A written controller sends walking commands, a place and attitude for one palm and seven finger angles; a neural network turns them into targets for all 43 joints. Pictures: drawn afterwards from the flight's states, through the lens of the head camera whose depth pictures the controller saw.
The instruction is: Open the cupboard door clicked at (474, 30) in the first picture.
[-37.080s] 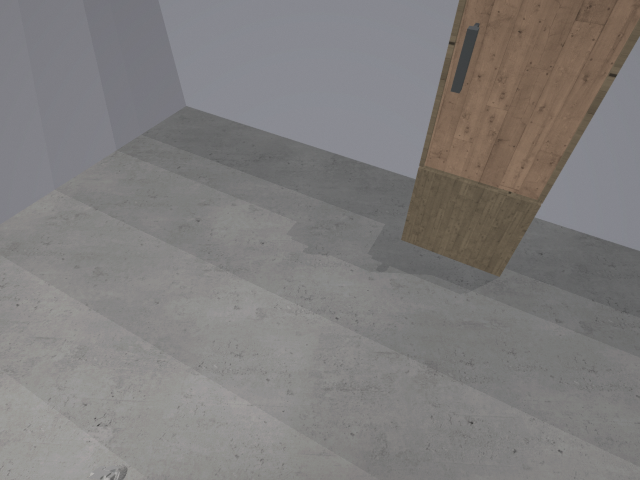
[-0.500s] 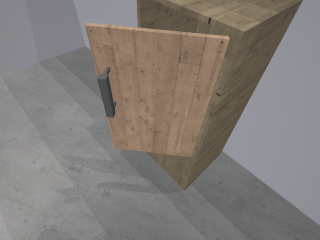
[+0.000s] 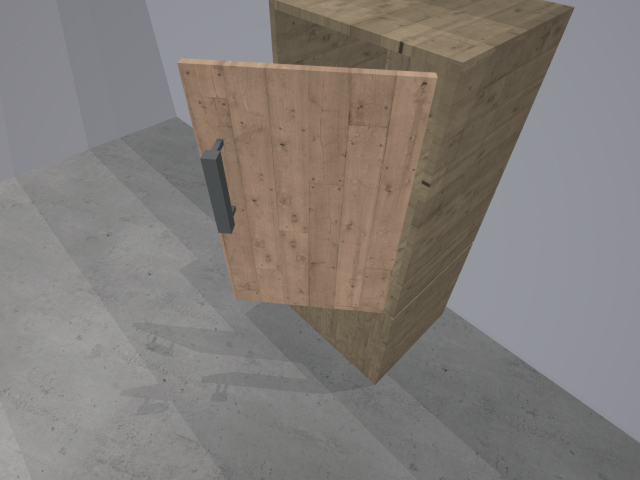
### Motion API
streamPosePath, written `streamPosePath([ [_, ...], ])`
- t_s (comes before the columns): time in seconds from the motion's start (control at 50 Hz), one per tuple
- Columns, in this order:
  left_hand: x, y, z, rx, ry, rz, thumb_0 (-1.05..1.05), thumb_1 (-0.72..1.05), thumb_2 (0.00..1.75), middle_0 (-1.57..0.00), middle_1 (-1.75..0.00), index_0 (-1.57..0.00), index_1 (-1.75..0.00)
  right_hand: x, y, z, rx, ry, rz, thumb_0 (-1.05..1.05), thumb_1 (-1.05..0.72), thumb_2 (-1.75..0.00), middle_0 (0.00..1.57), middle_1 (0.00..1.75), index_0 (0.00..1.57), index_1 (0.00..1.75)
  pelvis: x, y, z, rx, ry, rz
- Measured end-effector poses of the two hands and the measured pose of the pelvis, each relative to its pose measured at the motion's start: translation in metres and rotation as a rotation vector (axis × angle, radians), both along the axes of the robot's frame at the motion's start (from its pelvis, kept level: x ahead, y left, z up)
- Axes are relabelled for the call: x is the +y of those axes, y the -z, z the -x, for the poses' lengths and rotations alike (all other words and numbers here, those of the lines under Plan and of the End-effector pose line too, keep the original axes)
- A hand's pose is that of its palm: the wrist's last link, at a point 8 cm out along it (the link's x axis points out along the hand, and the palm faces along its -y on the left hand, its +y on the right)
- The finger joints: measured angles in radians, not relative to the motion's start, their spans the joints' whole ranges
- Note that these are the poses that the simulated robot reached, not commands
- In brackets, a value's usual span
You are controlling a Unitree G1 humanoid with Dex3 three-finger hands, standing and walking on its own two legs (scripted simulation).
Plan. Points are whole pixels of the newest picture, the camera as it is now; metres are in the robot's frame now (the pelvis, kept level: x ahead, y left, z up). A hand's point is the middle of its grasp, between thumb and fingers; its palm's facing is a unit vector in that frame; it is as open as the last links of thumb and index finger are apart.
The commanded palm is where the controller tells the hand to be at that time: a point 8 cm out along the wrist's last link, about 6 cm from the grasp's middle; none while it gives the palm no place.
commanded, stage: come to a stop and stand still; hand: left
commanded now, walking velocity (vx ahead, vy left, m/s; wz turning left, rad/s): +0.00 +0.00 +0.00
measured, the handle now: (222, 187) +0.57 +0.21 +0.05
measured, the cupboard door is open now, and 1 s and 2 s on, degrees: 40 40 40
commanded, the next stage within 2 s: look again from close up in 1.02 s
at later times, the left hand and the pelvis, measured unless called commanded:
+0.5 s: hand out of the picture -0.06 +0.18 -0.18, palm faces +0.02 -0.99 -0.17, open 7.4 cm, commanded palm none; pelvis -0.04 +0.01 +0.01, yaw +0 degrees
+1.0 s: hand out of the picture -0.11 +0.17 -0.18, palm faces +0.08 -0.99 -0.14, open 7.4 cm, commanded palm none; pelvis -0.06 +0.03 +0.00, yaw +1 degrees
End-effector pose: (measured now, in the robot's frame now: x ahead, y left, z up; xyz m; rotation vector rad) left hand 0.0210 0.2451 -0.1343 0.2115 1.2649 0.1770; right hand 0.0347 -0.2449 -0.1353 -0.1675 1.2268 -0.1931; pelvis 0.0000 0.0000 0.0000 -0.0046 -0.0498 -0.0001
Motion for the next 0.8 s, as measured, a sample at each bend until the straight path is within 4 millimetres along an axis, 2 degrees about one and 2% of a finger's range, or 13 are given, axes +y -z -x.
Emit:
streamPosePath([
  [0.14,0.002,-0.004,0.008,-0.041,0.015,0.004,0.00,0.91,0.90,-0.20,-0.30,-0.20,-0.30,-0.004,-0.008,0.006,-0.039,-0.022,0.007,0.00,-0.91,-0.90,0.20,0.30,0.20,0.30,0.000,-0.003,0.019,-0.012,0.002,0.000],
  [0.3,-0.002,0.002,0.034,-0.008,0.008,0.034,0.00,0.91,0.90,-0.20,-0.30,-0.20,-0.30,0.004,-0.009,0.039,0.016,-0.015,0.003,0.00,-0.91,-0.90,0.20,0.30,0.20,0.30,0.004,-0.006,0.033,-0.010,-0.001,0.004],
  [0.58,-0.021,0.014,0.106,0.161,-0.042,0.115,0.00,0.91,0.90,-0.20,-0.30,-0.20,-0.30,0.051,0.000,0.114,0.195,0.054,-0.070,0.00,-0.91,-0.90,0.20,0.30,0.20,0.30,0.019,-0.005,0.047,0.002,-0.002,0.009],
  [0.68,-0.025,0.015,0.125,0.200,-0.061,0.131,0.00,0.91,0.90,-0.20,-0.30,-0.20,-0.30,0.066,0.003,0.127,0.219,0.072,-0.091,0.00,-0.91,-0.90,0.20,0.30,0.20,0.30,0.024,-0.004,0.050,0.004,-0.001,0.009],
  [0.8,-0.025,0.015,0.136,0.213,-0.077,0.137,0.00,0.91,0.90,-0.19,-0.30,-0.20,-0.30,0.075,0.005,0.127,0.211,0.075,-0.101,0.00,-0.91,-0.90,0.20,0.30,0.20,0.30,0.028,-0.003,0.054,0.008,-0.001,0.009],
])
